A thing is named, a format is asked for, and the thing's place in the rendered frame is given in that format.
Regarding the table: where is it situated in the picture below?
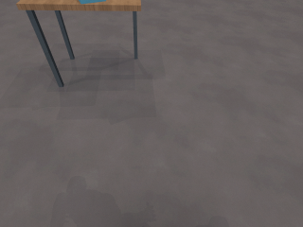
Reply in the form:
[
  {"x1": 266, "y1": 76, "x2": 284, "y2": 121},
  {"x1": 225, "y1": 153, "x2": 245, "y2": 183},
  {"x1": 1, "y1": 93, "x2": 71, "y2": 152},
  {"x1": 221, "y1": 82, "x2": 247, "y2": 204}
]
[{"x1": 16, "y1": 0, "x2": 141, "y2": 87}]

